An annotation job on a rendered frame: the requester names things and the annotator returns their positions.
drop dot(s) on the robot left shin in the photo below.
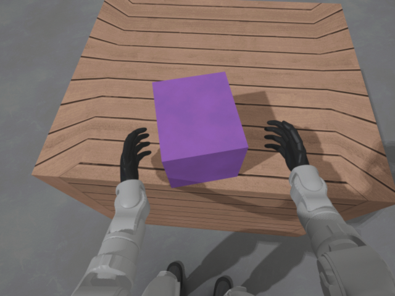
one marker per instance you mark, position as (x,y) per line
(166,273)

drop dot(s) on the left robot forearm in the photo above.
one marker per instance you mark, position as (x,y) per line
(115,264)

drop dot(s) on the left robot hand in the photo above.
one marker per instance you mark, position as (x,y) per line
(130,158)

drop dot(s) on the right robot hand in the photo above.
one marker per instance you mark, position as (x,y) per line
(291,145)

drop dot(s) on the right robot forearm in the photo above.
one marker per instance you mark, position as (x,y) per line
(321,221)

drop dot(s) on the robot left foot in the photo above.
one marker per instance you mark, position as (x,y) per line
(176,269)

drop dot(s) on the carton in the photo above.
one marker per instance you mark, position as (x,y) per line
(200,134)

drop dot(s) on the pedestal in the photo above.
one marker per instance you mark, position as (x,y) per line
(284,61)

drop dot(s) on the right robot upper arm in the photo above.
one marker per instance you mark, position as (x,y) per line
(356,271)

